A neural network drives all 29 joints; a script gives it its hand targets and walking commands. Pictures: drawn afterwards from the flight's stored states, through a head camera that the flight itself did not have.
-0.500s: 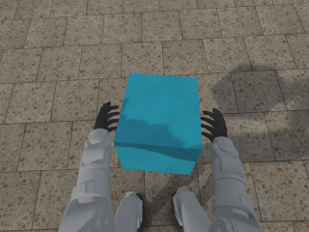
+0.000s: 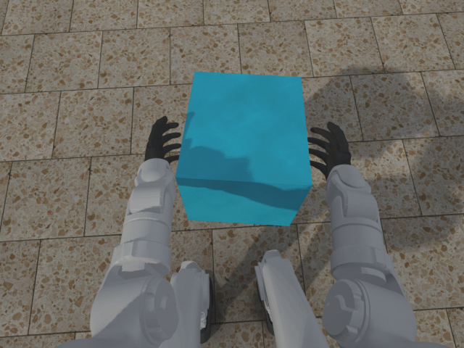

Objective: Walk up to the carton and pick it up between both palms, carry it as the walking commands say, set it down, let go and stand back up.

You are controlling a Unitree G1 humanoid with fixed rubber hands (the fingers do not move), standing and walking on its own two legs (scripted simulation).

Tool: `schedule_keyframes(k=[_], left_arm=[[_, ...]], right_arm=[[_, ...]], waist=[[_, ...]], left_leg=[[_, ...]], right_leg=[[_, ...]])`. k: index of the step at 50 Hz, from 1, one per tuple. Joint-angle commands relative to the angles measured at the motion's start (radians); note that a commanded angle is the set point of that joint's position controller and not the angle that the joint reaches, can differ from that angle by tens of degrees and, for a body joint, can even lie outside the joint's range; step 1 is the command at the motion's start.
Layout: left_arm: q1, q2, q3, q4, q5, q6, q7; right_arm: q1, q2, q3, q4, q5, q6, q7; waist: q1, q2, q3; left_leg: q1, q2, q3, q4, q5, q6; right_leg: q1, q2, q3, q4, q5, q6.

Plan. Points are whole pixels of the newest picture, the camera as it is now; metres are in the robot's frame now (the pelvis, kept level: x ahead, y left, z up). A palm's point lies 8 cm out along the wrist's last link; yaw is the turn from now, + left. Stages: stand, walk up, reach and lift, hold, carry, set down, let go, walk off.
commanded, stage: set down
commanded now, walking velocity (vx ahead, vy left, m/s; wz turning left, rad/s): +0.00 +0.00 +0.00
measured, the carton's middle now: (243, 150) +0.48 -0.07 -0.18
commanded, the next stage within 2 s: none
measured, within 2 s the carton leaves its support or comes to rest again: neither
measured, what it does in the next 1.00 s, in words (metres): lowers itself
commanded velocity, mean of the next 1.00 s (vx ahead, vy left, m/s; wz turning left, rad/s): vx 0.00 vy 0.00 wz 0.00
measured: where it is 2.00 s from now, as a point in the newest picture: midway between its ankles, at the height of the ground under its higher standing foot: (237, 316)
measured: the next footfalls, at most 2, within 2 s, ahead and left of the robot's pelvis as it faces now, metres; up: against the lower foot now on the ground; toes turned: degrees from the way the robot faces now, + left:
none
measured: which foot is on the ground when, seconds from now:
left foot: down 0.00-1.00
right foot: down 0.00-1.00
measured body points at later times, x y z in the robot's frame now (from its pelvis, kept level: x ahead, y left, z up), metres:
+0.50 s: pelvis -0.01 -0.02 -0.07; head +0.24 -0.05 +0.30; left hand +0.47 +0.07 -0.17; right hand +0.42 -0.24 -0.17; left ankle +0.09 +0.11 -0.57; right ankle +0.08 -0.13 -0.57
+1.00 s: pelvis -0.02 +0.00 -0.14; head +0.28 -0.03 +0.20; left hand +0.49 +0.05 -0.27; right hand +0.42 -0.26 -0.26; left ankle +0.09 +0.11 -0.57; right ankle +0.08 -0.13 -0.57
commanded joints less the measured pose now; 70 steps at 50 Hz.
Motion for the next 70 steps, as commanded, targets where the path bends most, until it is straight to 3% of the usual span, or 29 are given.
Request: schedule_keyframes(k=[1,3,4,5,6,7,9,12,16,18,20,21,22,26,29,30,35,38,39,41,42,47,51,53,58,61,65,69,70], left_arm=[[-0.636,-0.963,-0.589,-0.002,-0.224,-0.052,-0.285],[-0.614,-0.919,-0.533,0.002,-0.206,-0.065,-0.281],[-0.645,-0.993,-0.598,-0.02,-0.248,-0.077,-0.273],[-0.618,-0.929,-0.571,0.019,-0.215,-0.083,-0.268],[-0.608,-0.951,-0.56,0.097,-0.209,-0.068,-0.26],[-0.611,-0.956,-0.547,0.044,-0.198,-0.08,-0.26],[-0.609,-0.91,-0.516,0.062,-0.183,-0.097,-0.249],[-0.615,-0.846,-0.524,0.067,-0.148,-0.103,-0.226],[-0.614,-0.878,-0.578,0.0,-0.181,-0.11,-0.216],[-0.554,-0.834,-0.473,0.092,-0.137,-0.104,-0.215],[-0.608,-0.822,-0.468,0.142,-0.128,-0.088,-0.224],[-0.71,-0.802,-0.519,0.053,-0.172,-0.088,-0.232],[-0.742,-0.809,-0.515,0.056,-0.181,-0.086,-0.236],[-0.855,-0.809,-0.564,-0.001,-0.249,-0.087,-0.265],[-0.866,-0.809,-0.558,0.017,-0.251,-0.083,-0.267],[-0.933,-0.772,-0.573,-0.053,-0.288,-0.095,-0.274],[-0.839,-0.813,-0.532,0.1,-0.259,-0.094,-0.259],[-0.83,-0.82,-0.505,0.157,-0.189,-0.084,-0.23],[-0.833,-0.82,-0.497,0.105,-0.219,-0.098,-0.216],[-0.837,-0.817,-0.488,0.105,-0.208,-0.104,-0.199],[-0.846,-0.876,-0.507,0.162,-0.203,-0.091,-0.192],[-0.998,-0.722,-0.521,0.071,-0.2,-0.092,-0.16],[-1.095,-0.728,-0.583,-0.085,-0.296,-0.131,-0.144],[-1.14,-0.702,-0.554,-0.047,-0.299,-0.106,-0.143],[-1.222,-0.693,-0.689,-0.112,-0.387,-0.109,-0.159],[-1.185,-0.691,-0.584,0.11,-0.327,-0.056,-0.193],[-1.374,-0.747,-0.686,-0.043,-0.431,-0.059,-0.204],[-1.424,-0.654,-0.753,-0.212,-0.495,-0.078,-0.151],[-1.376,-0.671,-0.736,-0.179,-0.52,-0.08,-0.148]], right_arm=[[-0.609,0.76,0.589,-0.083,0.138,-0.046,0.225],[-0.619,0.815,0.614,-0.051,0.167,-0.043,0.207],[-0.541,0.765,0.561,-0.026,0.125,-0.06,0.202],[-0.579,0.776,0.573,-0.04,0.157,-0.072,0.199],[-0.594,0.738,0.558,-0.022,0.134,-0.068,0.197],[-0.633,0.776,0.593,-0.073,0.171,-0.082,0.201],[-0.621,0.742,0.599,-0.043,0.144,-0.078,0.202],[-0.695,0.762,0.63,-0.123,0.226,-0.098,0.194],[-0.696,0.761,0.675,-0.119,0.254,-0.085,0.183],[-0.774,0.758,0.717,-0.137,0.261,-0.079,0.176],[-0.79,0.74,0.671,-0.077,0.243,-0.066,0.176],[-0.768,0.711,0.644,-0.083,0.217,-0.057,0.166],[-0.765,0.723,0.675,-0.087,0.236,-0.051,0.159],[-0.745,0.729,0.626,-0.039,0.204,-0.043,0.124],[-0.908,0.764,0.662,-0.13,0.255,-0.064,0.116],[-0.762,0.748,0.608,0.019,0.206,-0.044,0.114],[-0.838,0.655,0.597,-0.012,0.203,-0.085,0.126],[-0.814,0.662,0.51,0.08,0.195,-0.075,0.157],[-0.776,0.658,0.503,0.122,0.167,-0.074,0.167],[-0.887,0.642,0.578,0.025,0.223,-0.097,0.19],[-0.881,0.592,0.528,0.034,0.213,-0.102,0.193],[-1.007,0.599,0.602,-0.047,0.302,-0.092,0.221],[-1.021,0.651,0.649,-0.073,0.334,-0.086,0.204],[-1.128,0.529,0.656,-0.126,0.359,-0.088,0.186],[-1.107,0.505,0.664,-0.087,0.323,-0.087,0.141],[-1.099,0.518,0.539,0.13,0.256,-0.05,0.169],[-1.304,0.46,0.652,-0.141,0.329,-0.075,0.149],[-1.422,0.494,0.81,-0.325,0.489,-0.081,0.12],[-1.418,0.437,0.804,-0.281,0.465,-0.079,0.112]], waist=[[-0.153,-0.002,-0.844],[-0.072,-0.016,-0.794],[-0.164,0.006,-0.806],[-0.098,0.023,-0.826],[-0.15,-0.008,-0.785],[-0.085,-0.013,-0.846],[-0.104,-0.075,-0.789],[-0.003,0.026,-0.893],[-0.033,-0.007,-0.984],[0.048,-0.089,-0.894],[0.031,-0.044,-0.847],[-0.061,-0.104,-0.901],[-0.025,-0.055,-0.908],[-0.118,-0.067,-0.925],[-0.045,0.013,-0.933],[-0.11,-0.03,-0.891],[-0.108,-0.04,-0.869],[-0.091,0.11,-0.816],[-0.137,0.006,-0.868],[-0.055,0.008,-0.865],[-0.112,0.131,-0.872],[-0.028,0.063,-0.989],[-0.074,-0.069,-1.107],[-0.032,0.037,-0.973],[-0.174,-0.053,-1.248],[-0.147,0.04,-0.914],[-0.23,0.048,-1.317],[-0.107,-0.011,-1.608],[-0.152,-0.055,-1.513]], left_leg=[[0.473,-0.085,0.041,-0.042,0.155,-0.019],[0.374,-0.098,0.053,-0.031,0.176,-0.009],[0.41,-0.098,0.021,-0.014,0.249,-0.036],[0.37,-0.1,0.032,0.011,0.287,-0.034],[0.413,-0.096,0.013,-0.006,0.208,-0.032],[0.412,-0.106,0.019,0.003,0.258,-0.027],[0.305,-0.103,0.022,0.041,0.271,-0.03],[0.278,-0.102,0.045,0.073,0.227,-0.017],[0.284,-0.113,0.058,0.134,0.251,-0.014],[0.171,-0.114,0.052,0.139,0.159,0.008],[0.118,-0.11,0.075,0.138,0.08,0.004],[0.131,-0.11,0.071,0.155,0.081,0.0],[0.072,-0.104,0.094,0.171,0.038,-0.002],[-0.021,-0.107,0.11,0.213,-0.002,-0.013],[0.019,-0.112,0.11,0.23,0.06,-0.006],[-0.061,-0.107,0.107,0.238,0.005,-0.026],[-0.031,-0.112,0.098,0.281,0.101,-0.031],[0.043,-0.107,0.092,0.268,0.119,-0.037],[0.062,-0.105,0.074,0.279,0.127,-0.038],[0.043,-0.112,0.083,0.313,0.157,-0.036],[0.151,-0.102,0.066,0.296,0.122,-0.041],[0.275,-0.087,0.072,0.36,0.167,-0.031],[0.161,-0.103,0.076,0.418,0.192,-0.005],[0.133,-0.101,0.095,0.401,0.154,-0.013],[0.185,-0.089,0.096,0.496,0.133,-0.024],[0.103,-0.083,0.098,0.453,-0.109,-0.034],[0.234,-0.077,0.126,0.579,0.051,-0.032],[0.362,-0.077,0.146,0.658,0.271,-0.013],[0.269,-0.094,0.136,0.645,0.245,0.0]], right_leg=[[0.404,0.09,-0.09,-0.075,0.282,-0.003],[0.47,0.083,-0.072,-0.074,0.322,0.006],[0.367,0.098,-0.098,-0.024,0.384,-0.01],[0.367,0.091,-0.085,-0.023,0.436,-0.006],[0.296,0.105,-0.105,-0.029,0.326,0.0],[0.345,0.101,-0.107,-0.013,0.37,0.008],[0.335,0.102,-0.099,-0.002,0.408,0.011],[0.334,0.101,-0.066,0.044,0.4,0.017],[0.351,0.104,-0.08,0.083,0.398,0.031],[0.386,0.087,-0.054,0.091,0.345,0.041],[0.318,0.089,-0.06,0.099,0.275,0.04],[0.331,0.098,-0.089,0.097,0.254,0.042],[0.425,0.086,-0.042,0.096,0.241,0.034],[0.477,0.1,-0.056,0.126,0.251,0.034],[0.389,0.089,-0.071,0.179,0.295,0.041],[0.438,0.096,-0.063,0.16,0.263,0.022],[0.281,0.091,-0.101,0.209,0.32,0.019],[0.117,0.088,-0.109,0.231,0.291,0.009],[0.146,0.102,-0.147,0.244,0.3,0.014],[0.082,0.097,-0.148,0.282,0.299,0.014],[0.006,0.09,-0.155,0.278,0.254,-0.004],[-0.058,0.068,-0.15,0.319,0.244,0.013],[0.119,0.083,-0.147,0.374,0.333,0.031],[0.035,0.067,-0.132,0.363,0.28,0.015],[0.262,0.068,-0.16,0.438,0.329,0.013],[0.062,0.046,-0.149,0.394,0.057,-0.016],[0.31,0.05,-0.168,0.465,0.244,-0.01],[0.524,0.049,-0.135,0.544,0.488,0.01],[0.575,0.059,-0.153,0.562,0.481,0.027]])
